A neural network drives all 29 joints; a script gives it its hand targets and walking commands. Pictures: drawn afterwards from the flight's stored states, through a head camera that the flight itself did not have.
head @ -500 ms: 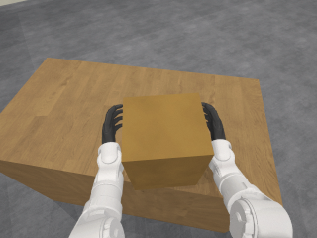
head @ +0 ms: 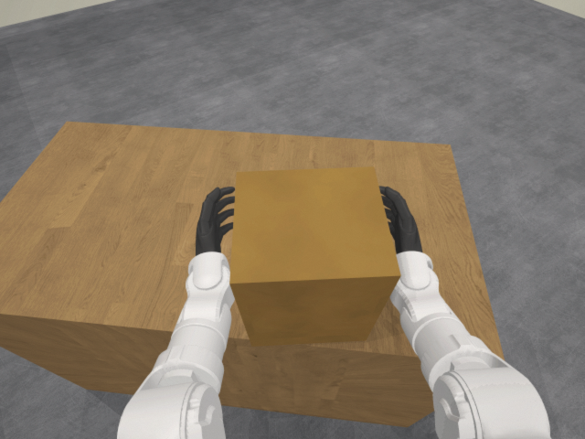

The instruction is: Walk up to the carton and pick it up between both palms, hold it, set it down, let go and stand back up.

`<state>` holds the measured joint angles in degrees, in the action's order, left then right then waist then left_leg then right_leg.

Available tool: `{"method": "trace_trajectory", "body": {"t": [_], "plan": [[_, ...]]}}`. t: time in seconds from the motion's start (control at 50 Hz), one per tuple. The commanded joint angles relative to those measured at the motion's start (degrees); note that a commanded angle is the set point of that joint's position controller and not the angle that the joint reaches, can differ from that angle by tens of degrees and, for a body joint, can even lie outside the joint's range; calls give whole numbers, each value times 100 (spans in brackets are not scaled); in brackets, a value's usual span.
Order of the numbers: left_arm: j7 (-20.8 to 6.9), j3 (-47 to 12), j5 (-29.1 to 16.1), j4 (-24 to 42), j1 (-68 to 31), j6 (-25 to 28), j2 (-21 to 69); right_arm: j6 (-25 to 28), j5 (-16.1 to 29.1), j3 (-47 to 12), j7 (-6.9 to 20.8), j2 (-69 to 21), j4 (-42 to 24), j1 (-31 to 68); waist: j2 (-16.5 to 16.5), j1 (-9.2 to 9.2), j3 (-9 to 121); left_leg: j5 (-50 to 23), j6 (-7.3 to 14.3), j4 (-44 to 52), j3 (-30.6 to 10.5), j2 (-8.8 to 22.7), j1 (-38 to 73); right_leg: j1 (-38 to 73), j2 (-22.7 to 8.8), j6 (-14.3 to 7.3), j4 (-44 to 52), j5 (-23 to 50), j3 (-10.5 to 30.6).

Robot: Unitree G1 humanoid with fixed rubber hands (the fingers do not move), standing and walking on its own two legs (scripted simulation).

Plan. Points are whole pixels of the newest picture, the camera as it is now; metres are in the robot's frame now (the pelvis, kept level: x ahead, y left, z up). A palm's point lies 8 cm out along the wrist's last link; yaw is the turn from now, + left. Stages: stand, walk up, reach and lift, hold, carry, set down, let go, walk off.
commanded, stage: reach and lift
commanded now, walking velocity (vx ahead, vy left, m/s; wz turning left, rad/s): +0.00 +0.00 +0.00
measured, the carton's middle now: (307, 264) +0.36 +0.04 +0.01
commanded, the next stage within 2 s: hold in 1.90 s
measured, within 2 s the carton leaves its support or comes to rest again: neither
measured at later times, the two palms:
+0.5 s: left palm (191, 204) +0.36 +0.19 +0.14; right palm (418, 224) +0.36 -0.09 +0.12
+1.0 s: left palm (211, 177) +0.37 +0.16 +0.18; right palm (451, 221) +0.35 -0.12 +0.15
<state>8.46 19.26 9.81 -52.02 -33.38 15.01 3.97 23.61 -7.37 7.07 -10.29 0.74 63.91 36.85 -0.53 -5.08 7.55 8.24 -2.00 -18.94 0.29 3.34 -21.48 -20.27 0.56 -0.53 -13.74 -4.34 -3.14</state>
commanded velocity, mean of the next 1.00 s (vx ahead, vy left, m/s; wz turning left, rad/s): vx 0.00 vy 0.00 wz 0.00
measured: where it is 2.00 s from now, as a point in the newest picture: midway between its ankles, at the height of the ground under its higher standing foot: outside the picture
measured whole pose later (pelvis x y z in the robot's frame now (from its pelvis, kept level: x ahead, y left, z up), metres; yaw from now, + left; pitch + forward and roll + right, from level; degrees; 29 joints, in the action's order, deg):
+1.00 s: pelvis -0.01 +0.01 +0.00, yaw +2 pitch -7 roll -1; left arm 1.3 16.8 19.7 -16.3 -37.6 -32.1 4.2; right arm -12.5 8.0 2.2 -11.4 0.0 33.0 34.4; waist -2.8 5.4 -2.0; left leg 10.3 -0.8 -19.6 -1.1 1.8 -2.5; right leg -0.4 -0.9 0.9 -13.9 -6.6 -4.5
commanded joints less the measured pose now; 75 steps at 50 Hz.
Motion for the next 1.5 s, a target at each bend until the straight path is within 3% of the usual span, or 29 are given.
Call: {"method": "trace_trajectory", "body": {"t": [0.0, 0.06, 0.14, 0.22, 0.3, 0.4, 0.56, 0.64, 0.94, 1.0, 1.42, 1.44, 1.48], "plan": [[-709, -2801, 59, 1027, -3526, 148, 4020, -97, -106, -2378, 703, -4215, -1495, 3415, -29, 122, 2915, -1650, 10, -205, 259, -441, 1117, 1823, 177, 137, -241, 958, 109], [-739, -3258, -127, 1776, -3376, -328, 4165, -645, 493, -3051, 563, -4387, -2403, 3304, -42, 230, 2891, -2018, -24, -362, 78, -477, 1369, 2079, 196, 182, -301, 1400, 190], [-820, -3736, -195, 3016, -3170, -1411, 4253, -1464, 1153, -3513, 369, -4318, -3662, 3339, 20, 382, 2498, -2221, -79, -446, -99, -514, 1827, 2094, 228, 171, -239, 1331, 189], [-1057, -3719, -83, 3647, -2284, -2620, 3975, -2144, 1720, -3693, 215, -3905, -4432, 3110, -138, 471, 1758, -2376, -58, -449, -150, -542, 2093, 2380, 253, 215, -174, 1613, 128], [-1296, -3667, 55, 4272, -1837, -3422, 3712, -2508, 1963, -3577, 129, -3532, -4911, 2902, -24, 649, 1196, -2323, -124, -352, -151, -566, 2204, 2647, 272, 249, -162, 1815, 43], [-1431, -3920, 29, 4941, -1865, -3938, 3637, -2663, 2020, -3421, 155, -3294, -5563, 3000, 302, 900, 1130, -2369, -266, -359, -153, -568, 2396, 2703, 300, 226, -148, 1804, -85], [-1370, -3982, 17, 4812, -2213, -4337, 3771, -2791, 1825, -2914, 409, -3070, -5671, 3548, 502, 1001, 1144, -1644, -324, -150, -173, -443, 2552, 2266, 336, 98, -23, 777, -263], [-1343, -3720, 140, 4142, -2420, -4388, 3812, -2802, 1599, -2519, 514, -3058, -5325, 3845, 406, 1004, 921, -1004, -243, 4, -167, -359, 2545, 1934, 343, 116, 72, 97, -374], [-1672, -2839, 296, 3569, -3010, -4671, 3600, -3091, 1775, -2552, 332, -3455, -5074, 4506, -39, 1035, 1070, -428, 156, 200, 88, -629, 1983, 2853, 214, 343, -51, 866, -140], [-1691, -2783, 317, 3611, -3080, -4695, 3585, -3106, 1839, -2597, 322, -3454, -5101, 4593, -2, 985, 1100, -538, 149, 184, 88, -623, 2049, 2848, 232, 329, -65, 890, -152], [-1620, -3189, 193, 4052, -3175, -4890, 3706, -3282, 2074, -2639, 296, -3254, -5326, 4586, 259, 1200, 1176, -1344, -110, -69, -24, -530, 2549, 2588, 335, 258, -44, 861, -273], [-1614, -3259, 181, 4247, -3115, -4909, 3708, -3255, 2152, -2892, 276, -3296, -5559, 4683, 281, 1089, 1392, -1537, -85, -112, -35, -576, 2527, 2802, 341, 264, -52, 1211, -216], [-1600, -3304, 186, 4316, -3098, -4943, 3679, -3301, 2239, -3008, 224, -3329, -5584, 4693, 264, 1091, 1346, -1655, -91, -160, -63, -587, 2480, 2901, 351, 281, -97, 1415, -201]]}}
